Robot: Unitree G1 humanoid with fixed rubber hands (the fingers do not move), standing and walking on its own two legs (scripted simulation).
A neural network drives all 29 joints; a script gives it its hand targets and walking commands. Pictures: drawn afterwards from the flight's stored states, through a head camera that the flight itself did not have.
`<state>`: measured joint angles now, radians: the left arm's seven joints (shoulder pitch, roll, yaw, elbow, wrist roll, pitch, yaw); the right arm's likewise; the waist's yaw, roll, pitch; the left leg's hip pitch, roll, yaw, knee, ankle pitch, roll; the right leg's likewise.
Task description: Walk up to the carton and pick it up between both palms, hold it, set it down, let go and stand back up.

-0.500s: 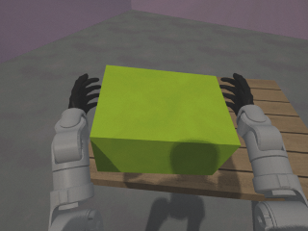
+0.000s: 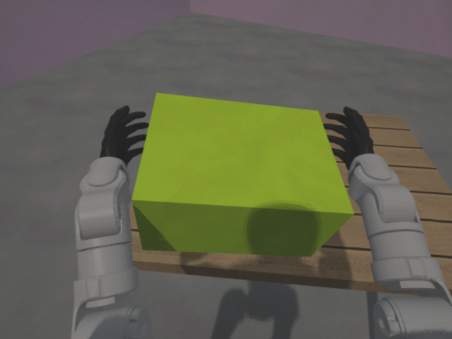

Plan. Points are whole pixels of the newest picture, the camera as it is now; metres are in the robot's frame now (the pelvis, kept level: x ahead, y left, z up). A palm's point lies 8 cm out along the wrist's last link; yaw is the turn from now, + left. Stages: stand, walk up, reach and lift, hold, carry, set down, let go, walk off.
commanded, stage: hold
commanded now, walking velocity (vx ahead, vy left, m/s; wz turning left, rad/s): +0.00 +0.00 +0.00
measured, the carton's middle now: (235, 176) +0.37 +0.01 +0.13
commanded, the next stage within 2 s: none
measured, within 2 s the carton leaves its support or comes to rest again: neither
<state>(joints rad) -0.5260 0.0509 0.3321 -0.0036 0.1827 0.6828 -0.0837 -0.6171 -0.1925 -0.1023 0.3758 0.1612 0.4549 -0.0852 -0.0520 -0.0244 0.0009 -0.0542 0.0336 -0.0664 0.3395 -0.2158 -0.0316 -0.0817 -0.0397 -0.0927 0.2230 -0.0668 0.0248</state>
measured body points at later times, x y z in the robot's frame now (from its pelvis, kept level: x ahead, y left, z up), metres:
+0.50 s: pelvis +0.01 +0.00 +0.00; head -0.03 +0.02 +0.45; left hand +0.36 +0.20 +0.19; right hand +0.38 -0.19 +0.19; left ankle -0.01 +0.14 -0.75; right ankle +0.04 -0.14 -0.75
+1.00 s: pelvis +0.00 +0.00 +0.00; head -0.03 +0.02 +0.45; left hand +0.37 +0.20 +0.19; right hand +0.38 -0.20 +0.19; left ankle -0.01 +0.14 -0.75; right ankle +0.04 -0.14 -0.75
